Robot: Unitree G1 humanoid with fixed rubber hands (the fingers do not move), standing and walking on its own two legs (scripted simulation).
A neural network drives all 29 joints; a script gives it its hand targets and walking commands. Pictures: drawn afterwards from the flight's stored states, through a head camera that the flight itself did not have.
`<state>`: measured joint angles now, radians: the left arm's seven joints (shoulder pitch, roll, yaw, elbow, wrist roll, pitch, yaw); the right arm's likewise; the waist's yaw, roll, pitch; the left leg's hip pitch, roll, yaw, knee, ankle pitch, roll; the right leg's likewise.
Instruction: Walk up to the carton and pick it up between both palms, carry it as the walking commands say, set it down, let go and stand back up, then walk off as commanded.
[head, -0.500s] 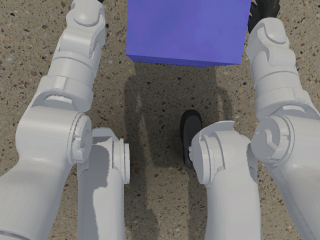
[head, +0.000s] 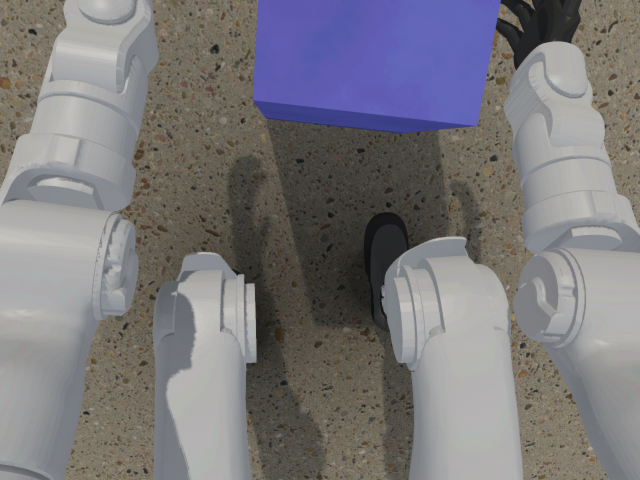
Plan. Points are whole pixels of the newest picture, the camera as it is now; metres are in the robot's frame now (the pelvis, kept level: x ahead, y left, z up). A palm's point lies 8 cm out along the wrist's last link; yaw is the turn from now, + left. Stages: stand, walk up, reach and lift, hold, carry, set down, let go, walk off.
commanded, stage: set down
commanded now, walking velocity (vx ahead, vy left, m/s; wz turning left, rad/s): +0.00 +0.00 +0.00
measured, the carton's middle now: (357, 32) +0.54 -0.09 -0.27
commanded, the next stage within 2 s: let go in 1.20 s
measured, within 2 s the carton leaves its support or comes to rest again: neither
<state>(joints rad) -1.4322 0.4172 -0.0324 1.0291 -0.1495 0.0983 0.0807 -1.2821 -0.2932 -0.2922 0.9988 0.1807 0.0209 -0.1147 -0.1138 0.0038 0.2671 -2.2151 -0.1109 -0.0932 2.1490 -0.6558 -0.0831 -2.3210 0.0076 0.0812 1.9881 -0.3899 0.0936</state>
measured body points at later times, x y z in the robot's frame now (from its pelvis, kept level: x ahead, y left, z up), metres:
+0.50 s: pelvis +0.02 -0.01 +0.10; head +0.35 -0.02 +0.41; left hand +0.60 +0.13 -0.01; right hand +0.51 -0.26 -0.02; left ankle +0.08 +0.13 -0.36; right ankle +0.16 -0.15 -0.36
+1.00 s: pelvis +0.04 -0.01 +0.23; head +0.34 -0.02 +0.57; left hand +0.60 +0.14 +0.15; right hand +0.50 -0.26 +0.14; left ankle +0.08 +0.13 -0.36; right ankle +0.15 -0.15 -0.36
